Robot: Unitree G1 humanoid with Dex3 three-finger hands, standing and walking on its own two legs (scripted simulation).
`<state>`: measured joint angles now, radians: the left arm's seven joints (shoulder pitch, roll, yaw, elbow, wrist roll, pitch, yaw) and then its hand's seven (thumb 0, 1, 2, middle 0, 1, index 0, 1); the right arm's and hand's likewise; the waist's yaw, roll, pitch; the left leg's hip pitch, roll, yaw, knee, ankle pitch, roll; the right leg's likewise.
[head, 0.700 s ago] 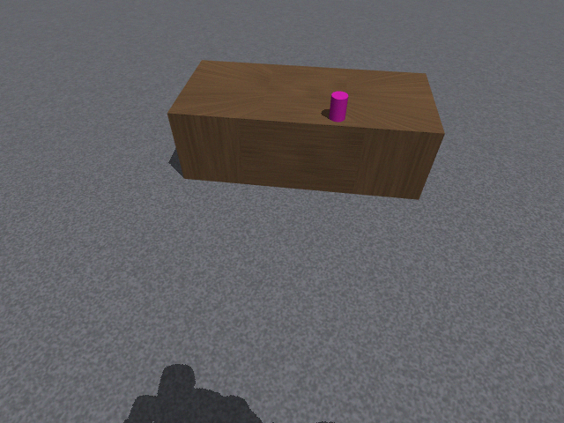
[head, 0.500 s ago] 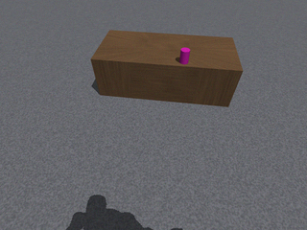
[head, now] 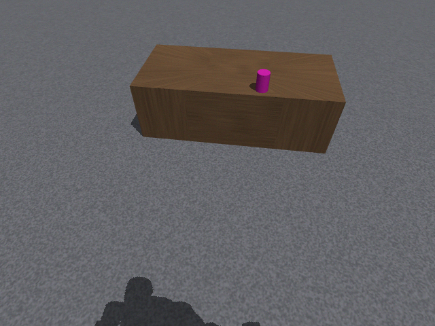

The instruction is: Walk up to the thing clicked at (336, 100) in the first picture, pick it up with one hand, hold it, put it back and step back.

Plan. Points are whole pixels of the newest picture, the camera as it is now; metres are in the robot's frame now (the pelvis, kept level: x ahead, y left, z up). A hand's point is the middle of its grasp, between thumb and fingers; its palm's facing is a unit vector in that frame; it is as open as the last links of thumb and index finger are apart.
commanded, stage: stand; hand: right
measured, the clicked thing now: (262, 81) +1.45 -0.23 -0.34
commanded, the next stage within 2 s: walk up in 0.42 s
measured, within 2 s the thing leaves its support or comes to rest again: neither
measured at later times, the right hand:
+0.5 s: hand out of the picture +0.08 -0.26 -0.15, palm faces -0.02 +0.94 -0.34, open 7.4 cm
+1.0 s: hand out of the picture +0.17 -0.22 -0.14, palm faces +0.08 +0.92 -0.39, open 7.4 cm
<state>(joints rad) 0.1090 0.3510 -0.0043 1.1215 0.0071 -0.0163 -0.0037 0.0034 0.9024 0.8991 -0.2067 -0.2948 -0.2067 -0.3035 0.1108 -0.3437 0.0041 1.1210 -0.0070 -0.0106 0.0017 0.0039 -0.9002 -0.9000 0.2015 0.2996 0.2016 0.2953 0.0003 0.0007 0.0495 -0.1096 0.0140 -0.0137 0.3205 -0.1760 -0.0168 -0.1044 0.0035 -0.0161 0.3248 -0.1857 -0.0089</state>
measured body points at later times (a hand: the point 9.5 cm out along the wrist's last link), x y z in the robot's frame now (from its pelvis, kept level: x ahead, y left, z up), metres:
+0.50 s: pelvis +0.01 +0.00 +0.00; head +0.01 +0.00 +0.45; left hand +0.08 +0.31 -0.13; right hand +0.08 -0.31 -0.13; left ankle +0.00 +0.13 -0.74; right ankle -0.01 -0.11 -0.74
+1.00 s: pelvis +0.17 +0.06 -0.01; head +0.19 +0.07 +0.44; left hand +0.28 +0.38 -0.13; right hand +0.17 -0.27 -0.11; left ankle +0.12 +0.17 -0.75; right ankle +0.27 -0.11 -0.71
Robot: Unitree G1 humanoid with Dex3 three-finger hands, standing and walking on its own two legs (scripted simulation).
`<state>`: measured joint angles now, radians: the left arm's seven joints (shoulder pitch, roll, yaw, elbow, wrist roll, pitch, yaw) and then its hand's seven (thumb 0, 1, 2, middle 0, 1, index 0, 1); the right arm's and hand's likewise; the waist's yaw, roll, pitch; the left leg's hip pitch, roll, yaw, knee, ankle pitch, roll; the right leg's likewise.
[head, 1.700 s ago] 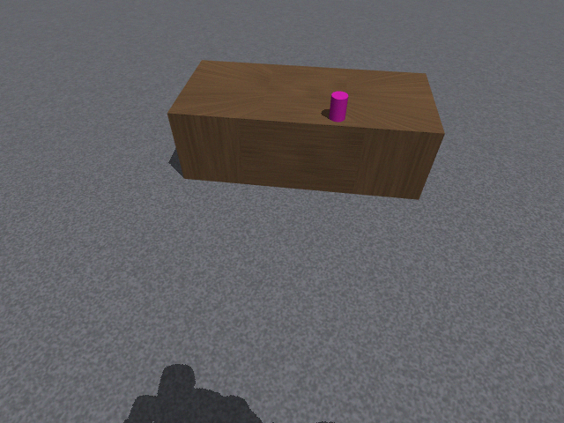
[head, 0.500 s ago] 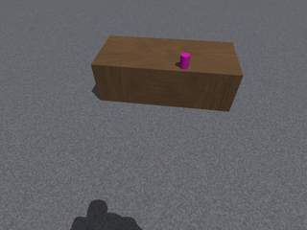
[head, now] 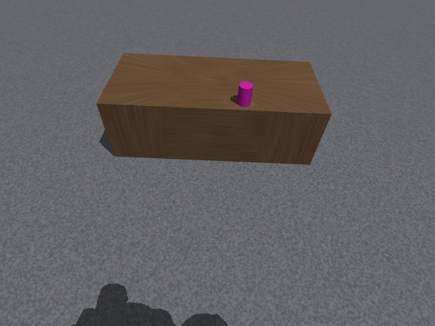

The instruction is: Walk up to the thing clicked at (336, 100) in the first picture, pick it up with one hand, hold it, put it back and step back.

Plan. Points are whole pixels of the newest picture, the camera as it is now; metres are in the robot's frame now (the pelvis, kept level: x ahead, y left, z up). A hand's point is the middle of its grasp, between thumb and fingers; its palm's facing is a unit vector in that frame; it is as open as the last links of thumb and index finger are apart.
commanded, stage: walk up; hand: right
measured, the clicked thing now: (244, 94) +1.29 -0.18 -0.33
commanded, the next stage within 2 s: none
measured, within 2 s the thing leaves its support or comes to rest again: neither
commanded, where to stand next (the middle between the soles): +0.93 +0.02 m, yaw +0 degrees
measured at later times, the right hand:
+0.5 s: hand (335, 250) +0.34 -0.28 -0.14, palm faces -0.07 +0.92 -0.39, open 7.4 cm
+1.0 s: hand (311, 202) +0.50 -0.27 -0.17, palm faces +0.02 +0.93 -0.35, open 7.4 cm
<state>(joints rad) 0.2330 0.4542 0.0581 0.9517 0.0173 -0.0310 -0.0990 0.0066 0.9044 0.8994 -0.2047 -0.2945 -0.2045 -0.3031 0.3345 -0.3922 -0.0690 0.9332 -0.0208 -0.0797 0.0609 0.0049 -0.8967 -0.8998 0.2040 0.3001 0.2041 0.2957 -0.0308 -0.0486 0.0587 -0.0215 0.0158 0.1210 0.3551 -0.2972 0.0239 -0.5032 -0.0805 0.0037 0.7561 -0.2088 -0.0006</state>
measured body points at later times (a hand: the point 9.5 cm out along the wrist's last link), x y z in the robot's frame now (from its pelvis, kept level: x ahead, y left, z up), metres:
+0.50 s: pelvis +0.26 +0.00 -0.01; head +0.27 +0.01 +0.43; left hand +0.31 +0.32 -0.13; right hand +0.35 -0.33 -0.11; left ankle +0.38 +0.13 -0.73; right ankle +0.21 -0.14 -0.74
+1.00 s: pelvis +0.49 +0.00 -0.02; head +0.51 -0.01 +0.43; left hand +0.61 +0.32 -0.12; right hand +0.50 -0.32 -0.14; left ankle +0.40 +0.13 -0.74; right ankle +0.59 -0.12 -0.75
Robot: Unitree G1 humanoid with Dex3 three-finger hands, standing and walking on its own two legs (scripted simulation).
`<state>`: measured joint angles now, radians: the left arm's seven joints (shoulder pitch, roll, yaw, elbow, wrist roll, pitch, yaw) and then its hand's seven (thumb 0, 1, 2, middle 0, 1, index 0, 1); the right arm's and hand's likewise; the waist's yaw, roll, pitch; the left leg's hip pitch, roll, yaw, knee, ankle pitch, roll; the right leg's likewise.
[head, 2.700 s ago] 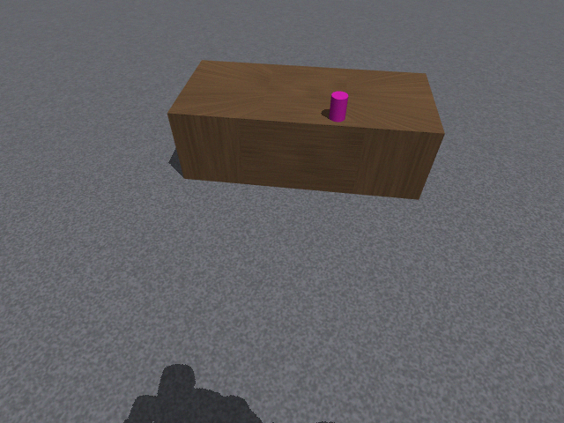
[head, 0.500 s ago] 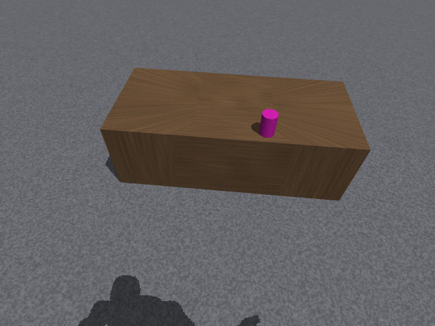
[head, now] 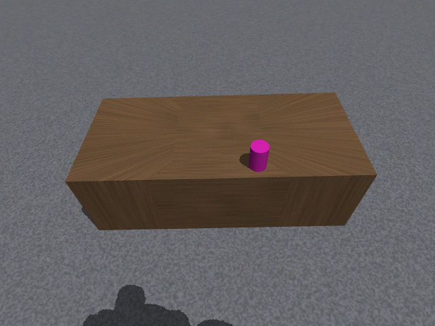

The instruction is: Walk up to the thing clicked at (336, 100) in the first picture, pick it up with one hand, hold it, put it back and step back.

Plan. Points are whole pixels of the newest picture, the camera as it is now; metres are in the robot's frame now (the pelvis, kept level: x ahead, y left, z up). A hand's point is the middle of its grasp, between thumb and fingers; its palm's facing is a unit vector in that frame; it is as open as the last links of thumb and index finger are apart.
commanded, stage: walk up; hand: right
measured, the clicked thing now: (258, 156) +0.80 -0.16 -0.31
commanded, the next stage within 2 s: none
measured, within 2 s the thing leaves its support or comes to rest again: neither
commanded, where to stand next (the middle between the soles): +0.44 +0.03 m, yaw +1 degrees
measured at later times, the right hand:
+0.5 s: hand (341, 275) +0.27 -0.24 -0.11, palm faces -0.04 +0.91 -0.42, open 7.4 cm
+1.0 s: hand (329, 229) +0.39 -0.27 -0.14, palm faces -0.06 +0.94 -0.33, open 7.4 cm
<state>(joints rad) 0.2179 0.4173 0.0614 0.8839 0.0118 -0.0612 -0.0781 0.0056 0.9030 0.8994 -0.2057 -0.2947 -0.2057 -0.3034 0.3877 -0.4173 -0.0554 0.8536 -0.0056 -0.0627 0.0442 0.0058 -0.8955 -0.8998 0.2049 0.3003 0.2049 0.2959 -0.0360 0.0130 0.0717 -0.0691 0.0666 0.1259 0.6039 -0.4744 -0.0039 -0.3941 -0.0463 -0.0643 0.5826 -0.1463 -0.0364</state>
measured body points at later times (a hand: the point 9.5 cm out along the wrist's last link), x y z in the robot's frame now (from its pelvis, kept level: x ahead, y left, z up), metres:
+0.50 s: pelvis +0.18 +0.03 +0.00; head +0.20 +0.06 +0.45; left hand +0.22 +0.37 -0.12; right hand +0.27 -0.29 -0.08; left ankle +0.24 +0.15 -0.72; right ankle +0.13 -0.10 -0.66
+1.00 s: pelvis +0.32 +0.00 +0.01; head +0.34 -0.03 +0.46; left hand +0.39 +0.32 -0.08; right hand +0.39 -0.32 -0.12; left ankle +0.36 +0.14 -0.67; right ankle +0.36 -0.11 -0.72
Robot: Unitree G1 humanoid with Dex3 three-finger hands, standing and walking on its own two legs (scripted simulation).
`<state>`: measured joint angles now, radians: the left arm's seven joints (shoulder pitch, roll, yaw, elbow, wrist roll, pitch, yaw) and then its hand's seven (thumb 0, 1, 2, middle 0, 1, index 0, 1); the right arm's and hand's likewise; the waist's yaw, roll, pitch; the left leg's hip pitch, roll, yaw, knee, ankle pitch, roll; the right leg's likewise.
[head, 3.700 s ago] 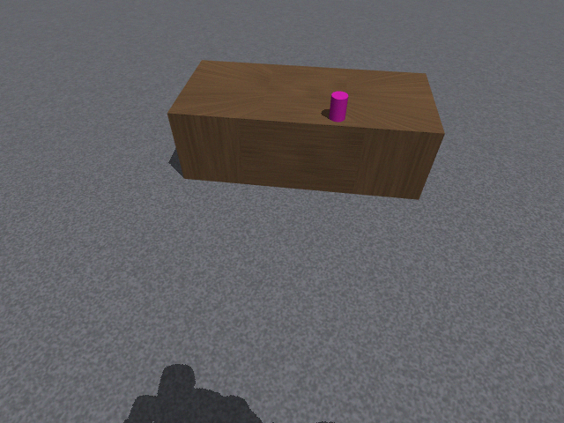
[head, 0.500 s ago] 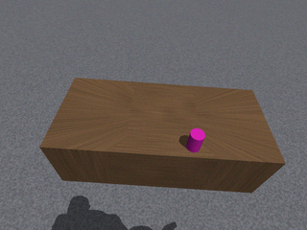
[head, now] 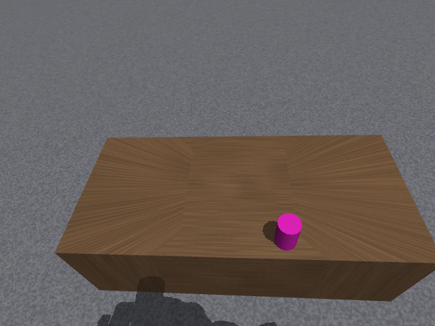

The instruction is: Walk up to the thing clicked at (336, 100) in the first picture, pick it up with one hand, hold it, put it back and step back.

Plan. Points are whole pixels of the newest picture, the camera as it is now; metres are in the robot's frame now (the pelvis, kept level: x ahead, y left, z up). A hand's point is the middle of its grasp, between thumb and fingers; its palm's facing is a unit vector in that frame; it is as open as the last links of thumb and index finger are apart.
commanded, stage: walk up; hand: right
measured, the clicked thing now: (287, 232) +0.48 -0.17 -0.32
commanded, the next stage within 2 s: stand in 1.44 s
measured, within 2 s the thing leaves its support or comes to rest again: neither
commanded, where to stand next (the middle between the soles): +0.11 +0.03 m, yaw +1 degrees
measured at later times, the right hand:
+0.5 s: hand out of the picture +0.17 -0.22 -0.14, palm faces -0.06 +0.94 -0.32, open 7.4 cm
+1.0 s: hand out of the picture +0.13 -0.23 -0.14, palm faces -0.01 +0.94 -0.33, open 7.4 cm
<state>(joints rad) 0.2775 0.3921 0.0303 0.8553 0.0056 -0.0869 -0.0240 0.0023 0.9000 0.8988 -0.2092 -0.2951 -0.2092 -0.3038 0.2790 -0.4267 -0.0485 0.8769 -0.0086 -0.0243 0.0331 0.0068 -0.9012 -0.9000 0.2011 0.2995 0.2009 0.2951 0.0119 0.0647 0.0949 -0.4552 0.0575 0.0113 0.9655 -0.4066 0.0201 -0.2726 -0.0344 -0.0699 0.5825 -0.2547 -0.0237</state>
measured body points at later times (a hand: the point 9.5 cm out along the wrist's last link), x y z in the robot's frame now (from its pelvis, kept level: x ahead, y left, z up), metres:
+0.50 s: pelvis +0.04 +0.02 +0.01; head +0.06 +0.03 +0.45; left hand +0.10 +0.33 -0.13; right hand +0.17 -0.26 -0.12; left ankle +0.10 +0.15 -0.73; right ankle +0.04 -0.11 -0.73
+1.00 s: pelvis +0.05 +0.02 +0.02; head +0.06 +0.02 +0.47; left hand +0.14 +0.33 -0.11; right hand +0.13 -0.28 -0.12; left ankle +0.10 +0.15 -0.73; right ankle +0.04 -0.11 -0.73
